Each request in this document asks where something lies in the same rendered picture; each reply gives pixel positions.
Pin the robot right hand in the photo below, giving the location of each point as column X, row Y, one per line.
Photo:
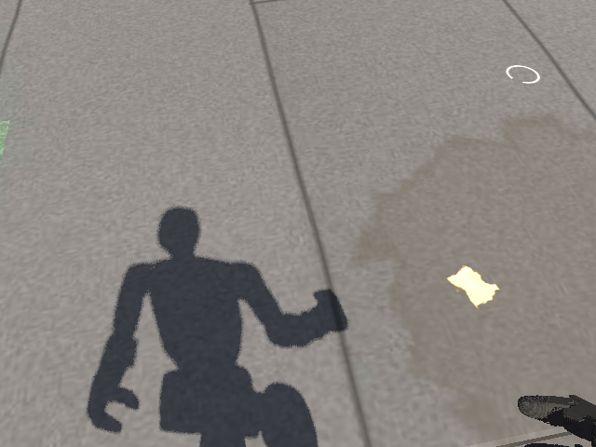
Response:
column 576, row 415

